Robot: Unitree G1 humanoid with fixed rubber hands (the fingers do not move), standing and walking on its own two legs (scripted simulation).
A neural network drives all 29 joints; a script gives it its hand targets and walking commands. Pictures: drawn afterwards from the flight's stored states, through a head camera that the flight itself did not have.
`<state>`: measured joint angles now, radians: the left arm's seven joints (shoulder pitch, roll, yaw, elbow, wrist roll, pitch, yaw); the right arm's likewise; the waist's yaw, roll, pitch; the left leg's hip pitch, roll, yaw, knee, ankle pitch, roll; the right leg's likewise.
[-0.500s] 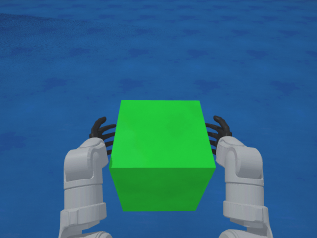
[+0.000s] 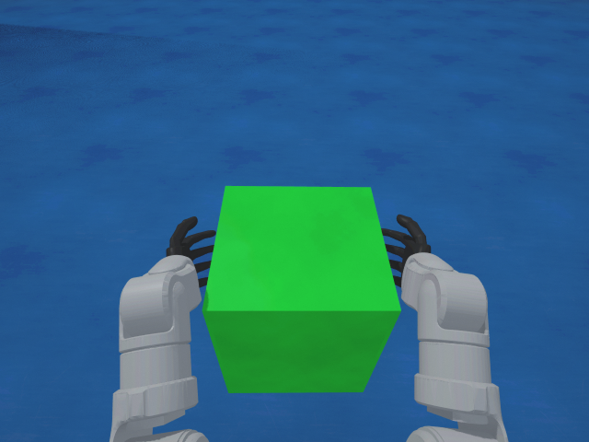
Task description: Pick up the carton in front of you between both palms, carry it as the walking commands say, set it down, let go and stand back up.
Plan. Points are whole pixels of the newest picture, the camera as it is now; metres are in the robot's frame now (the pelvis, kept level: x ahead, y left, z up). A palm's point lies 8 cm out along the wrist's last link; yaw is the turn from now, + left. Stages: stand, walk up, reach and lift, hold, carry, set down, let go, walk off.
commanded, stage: carry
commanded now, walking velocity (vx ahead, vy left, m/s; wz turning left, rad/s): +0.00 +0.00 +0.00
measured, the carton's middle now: (297, 293) +0.34 +0.00 +0.03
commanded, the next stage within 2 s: none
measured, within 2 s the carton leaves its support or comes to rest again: neither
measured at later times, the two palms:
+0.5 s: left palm (180, 270) +0.32 +0.16 +0.11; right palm (409, 263) +0.33 -0.14 +0.11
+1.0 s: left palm (166, 187) +0.51 +0.22 +0.11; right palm (344, 186) +0.50 -0.08 +0.11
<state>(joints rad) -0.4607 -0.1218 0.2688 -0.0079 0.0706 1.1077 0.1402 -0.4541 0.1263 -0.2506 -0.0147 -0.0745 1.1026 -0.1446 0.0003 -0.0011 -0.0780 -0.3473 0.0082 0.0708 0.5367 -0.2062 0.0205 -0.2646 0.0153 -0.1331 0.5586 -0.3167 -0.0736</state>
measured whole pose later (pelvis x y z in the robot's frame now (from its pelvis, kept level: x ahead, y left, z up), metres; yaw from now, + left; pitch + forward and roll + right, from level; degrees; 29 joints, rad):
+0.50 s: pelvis +0.01 +0.00 +0.00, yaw +1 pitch +1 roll +0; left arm -0.45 -0.14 0.26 0.00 0.08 1.11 0.15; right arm -0.43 0.12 -0.26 -0.02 -0.07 1.10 -0.14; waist 0.01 -0.01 -0.11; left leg -0.41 0.02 0.08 0.72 -0.40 0.05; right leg -0.26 0.01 -0.15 0.57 -0.35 -0.09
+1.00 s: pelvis +0.18 +0.07 +0.02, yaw +1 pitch +5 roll -2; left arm -0.40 -0.14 0.24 -0.14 0.04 1.05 0.14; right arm -0.36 0.13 -0.22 -0.16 -0.03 1.04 -0.15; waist -0.03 0.00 -0.02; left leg -0.14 -0.01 0.12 0.30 -0.25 0.07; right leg -0.65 -0.07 -0.08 0.90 -0.25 0.01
